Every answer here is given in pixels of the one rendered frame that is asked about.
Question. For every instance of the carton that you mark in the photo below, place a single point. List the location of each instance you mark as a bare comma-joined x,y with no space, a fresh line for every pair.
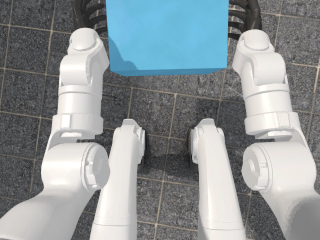
167,37

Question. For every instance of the robot right thigh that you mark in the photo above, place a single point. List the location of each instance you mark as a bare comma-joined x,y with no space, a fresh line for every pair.
219,215

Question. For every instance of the left robot foot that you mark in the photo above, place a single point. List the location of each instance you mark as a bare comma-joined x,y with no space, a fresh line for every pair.
140,166

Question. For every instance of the robot left upper arm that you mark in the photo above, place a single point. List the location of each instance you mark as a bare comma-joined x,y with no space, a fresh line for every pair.
71,173

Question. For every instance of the left robot forearm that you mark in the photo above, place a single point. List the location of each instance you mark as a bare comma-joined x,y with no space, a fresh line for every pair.
80,90

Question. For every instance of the robot right upper arm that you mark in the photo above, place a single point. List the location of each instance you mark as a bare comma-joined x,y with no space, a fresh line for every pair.
284,173

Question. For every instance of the robot right hand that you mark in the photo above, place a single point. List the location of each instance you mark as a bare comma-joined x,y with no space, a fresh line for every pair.
251,17

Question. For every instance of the right robot forearm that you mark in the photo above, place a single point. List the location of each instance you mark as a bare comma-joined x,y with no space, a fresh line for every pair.
265,90

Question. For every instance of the robot left hand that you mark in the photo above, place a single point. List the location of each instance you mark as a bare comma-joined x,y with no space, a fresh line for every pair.
81,16

